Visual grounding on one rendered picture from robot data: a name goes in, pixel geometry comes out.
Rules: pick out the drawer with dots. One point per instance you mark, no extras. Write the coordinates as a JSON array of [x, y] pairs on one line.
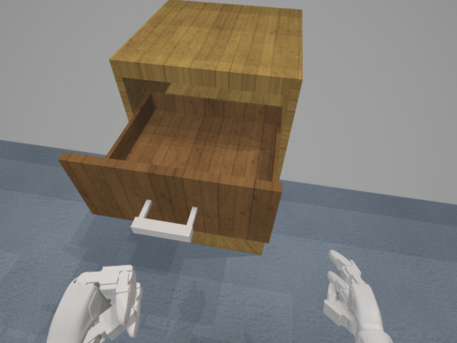
[[185, 151]]

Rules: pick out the handle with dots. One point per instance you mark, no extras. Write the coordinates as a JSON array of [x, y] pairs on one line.
[[167, 230]]

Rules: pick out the right robot forearm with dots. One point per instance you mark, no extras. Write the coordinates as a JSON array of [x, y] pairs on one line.
[[372, 336]]

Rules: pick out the cabinet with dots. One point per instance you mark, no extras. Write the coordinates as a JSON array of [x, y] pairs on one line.
[[232, 52]]

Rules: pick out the left robot hand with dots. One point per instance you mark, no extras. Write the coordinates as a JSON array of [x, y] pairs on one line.
[[88, 298]]

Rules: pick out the right robot hand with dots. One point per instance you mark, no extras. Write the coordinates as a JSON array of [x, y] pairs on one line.
[[357, 308]]

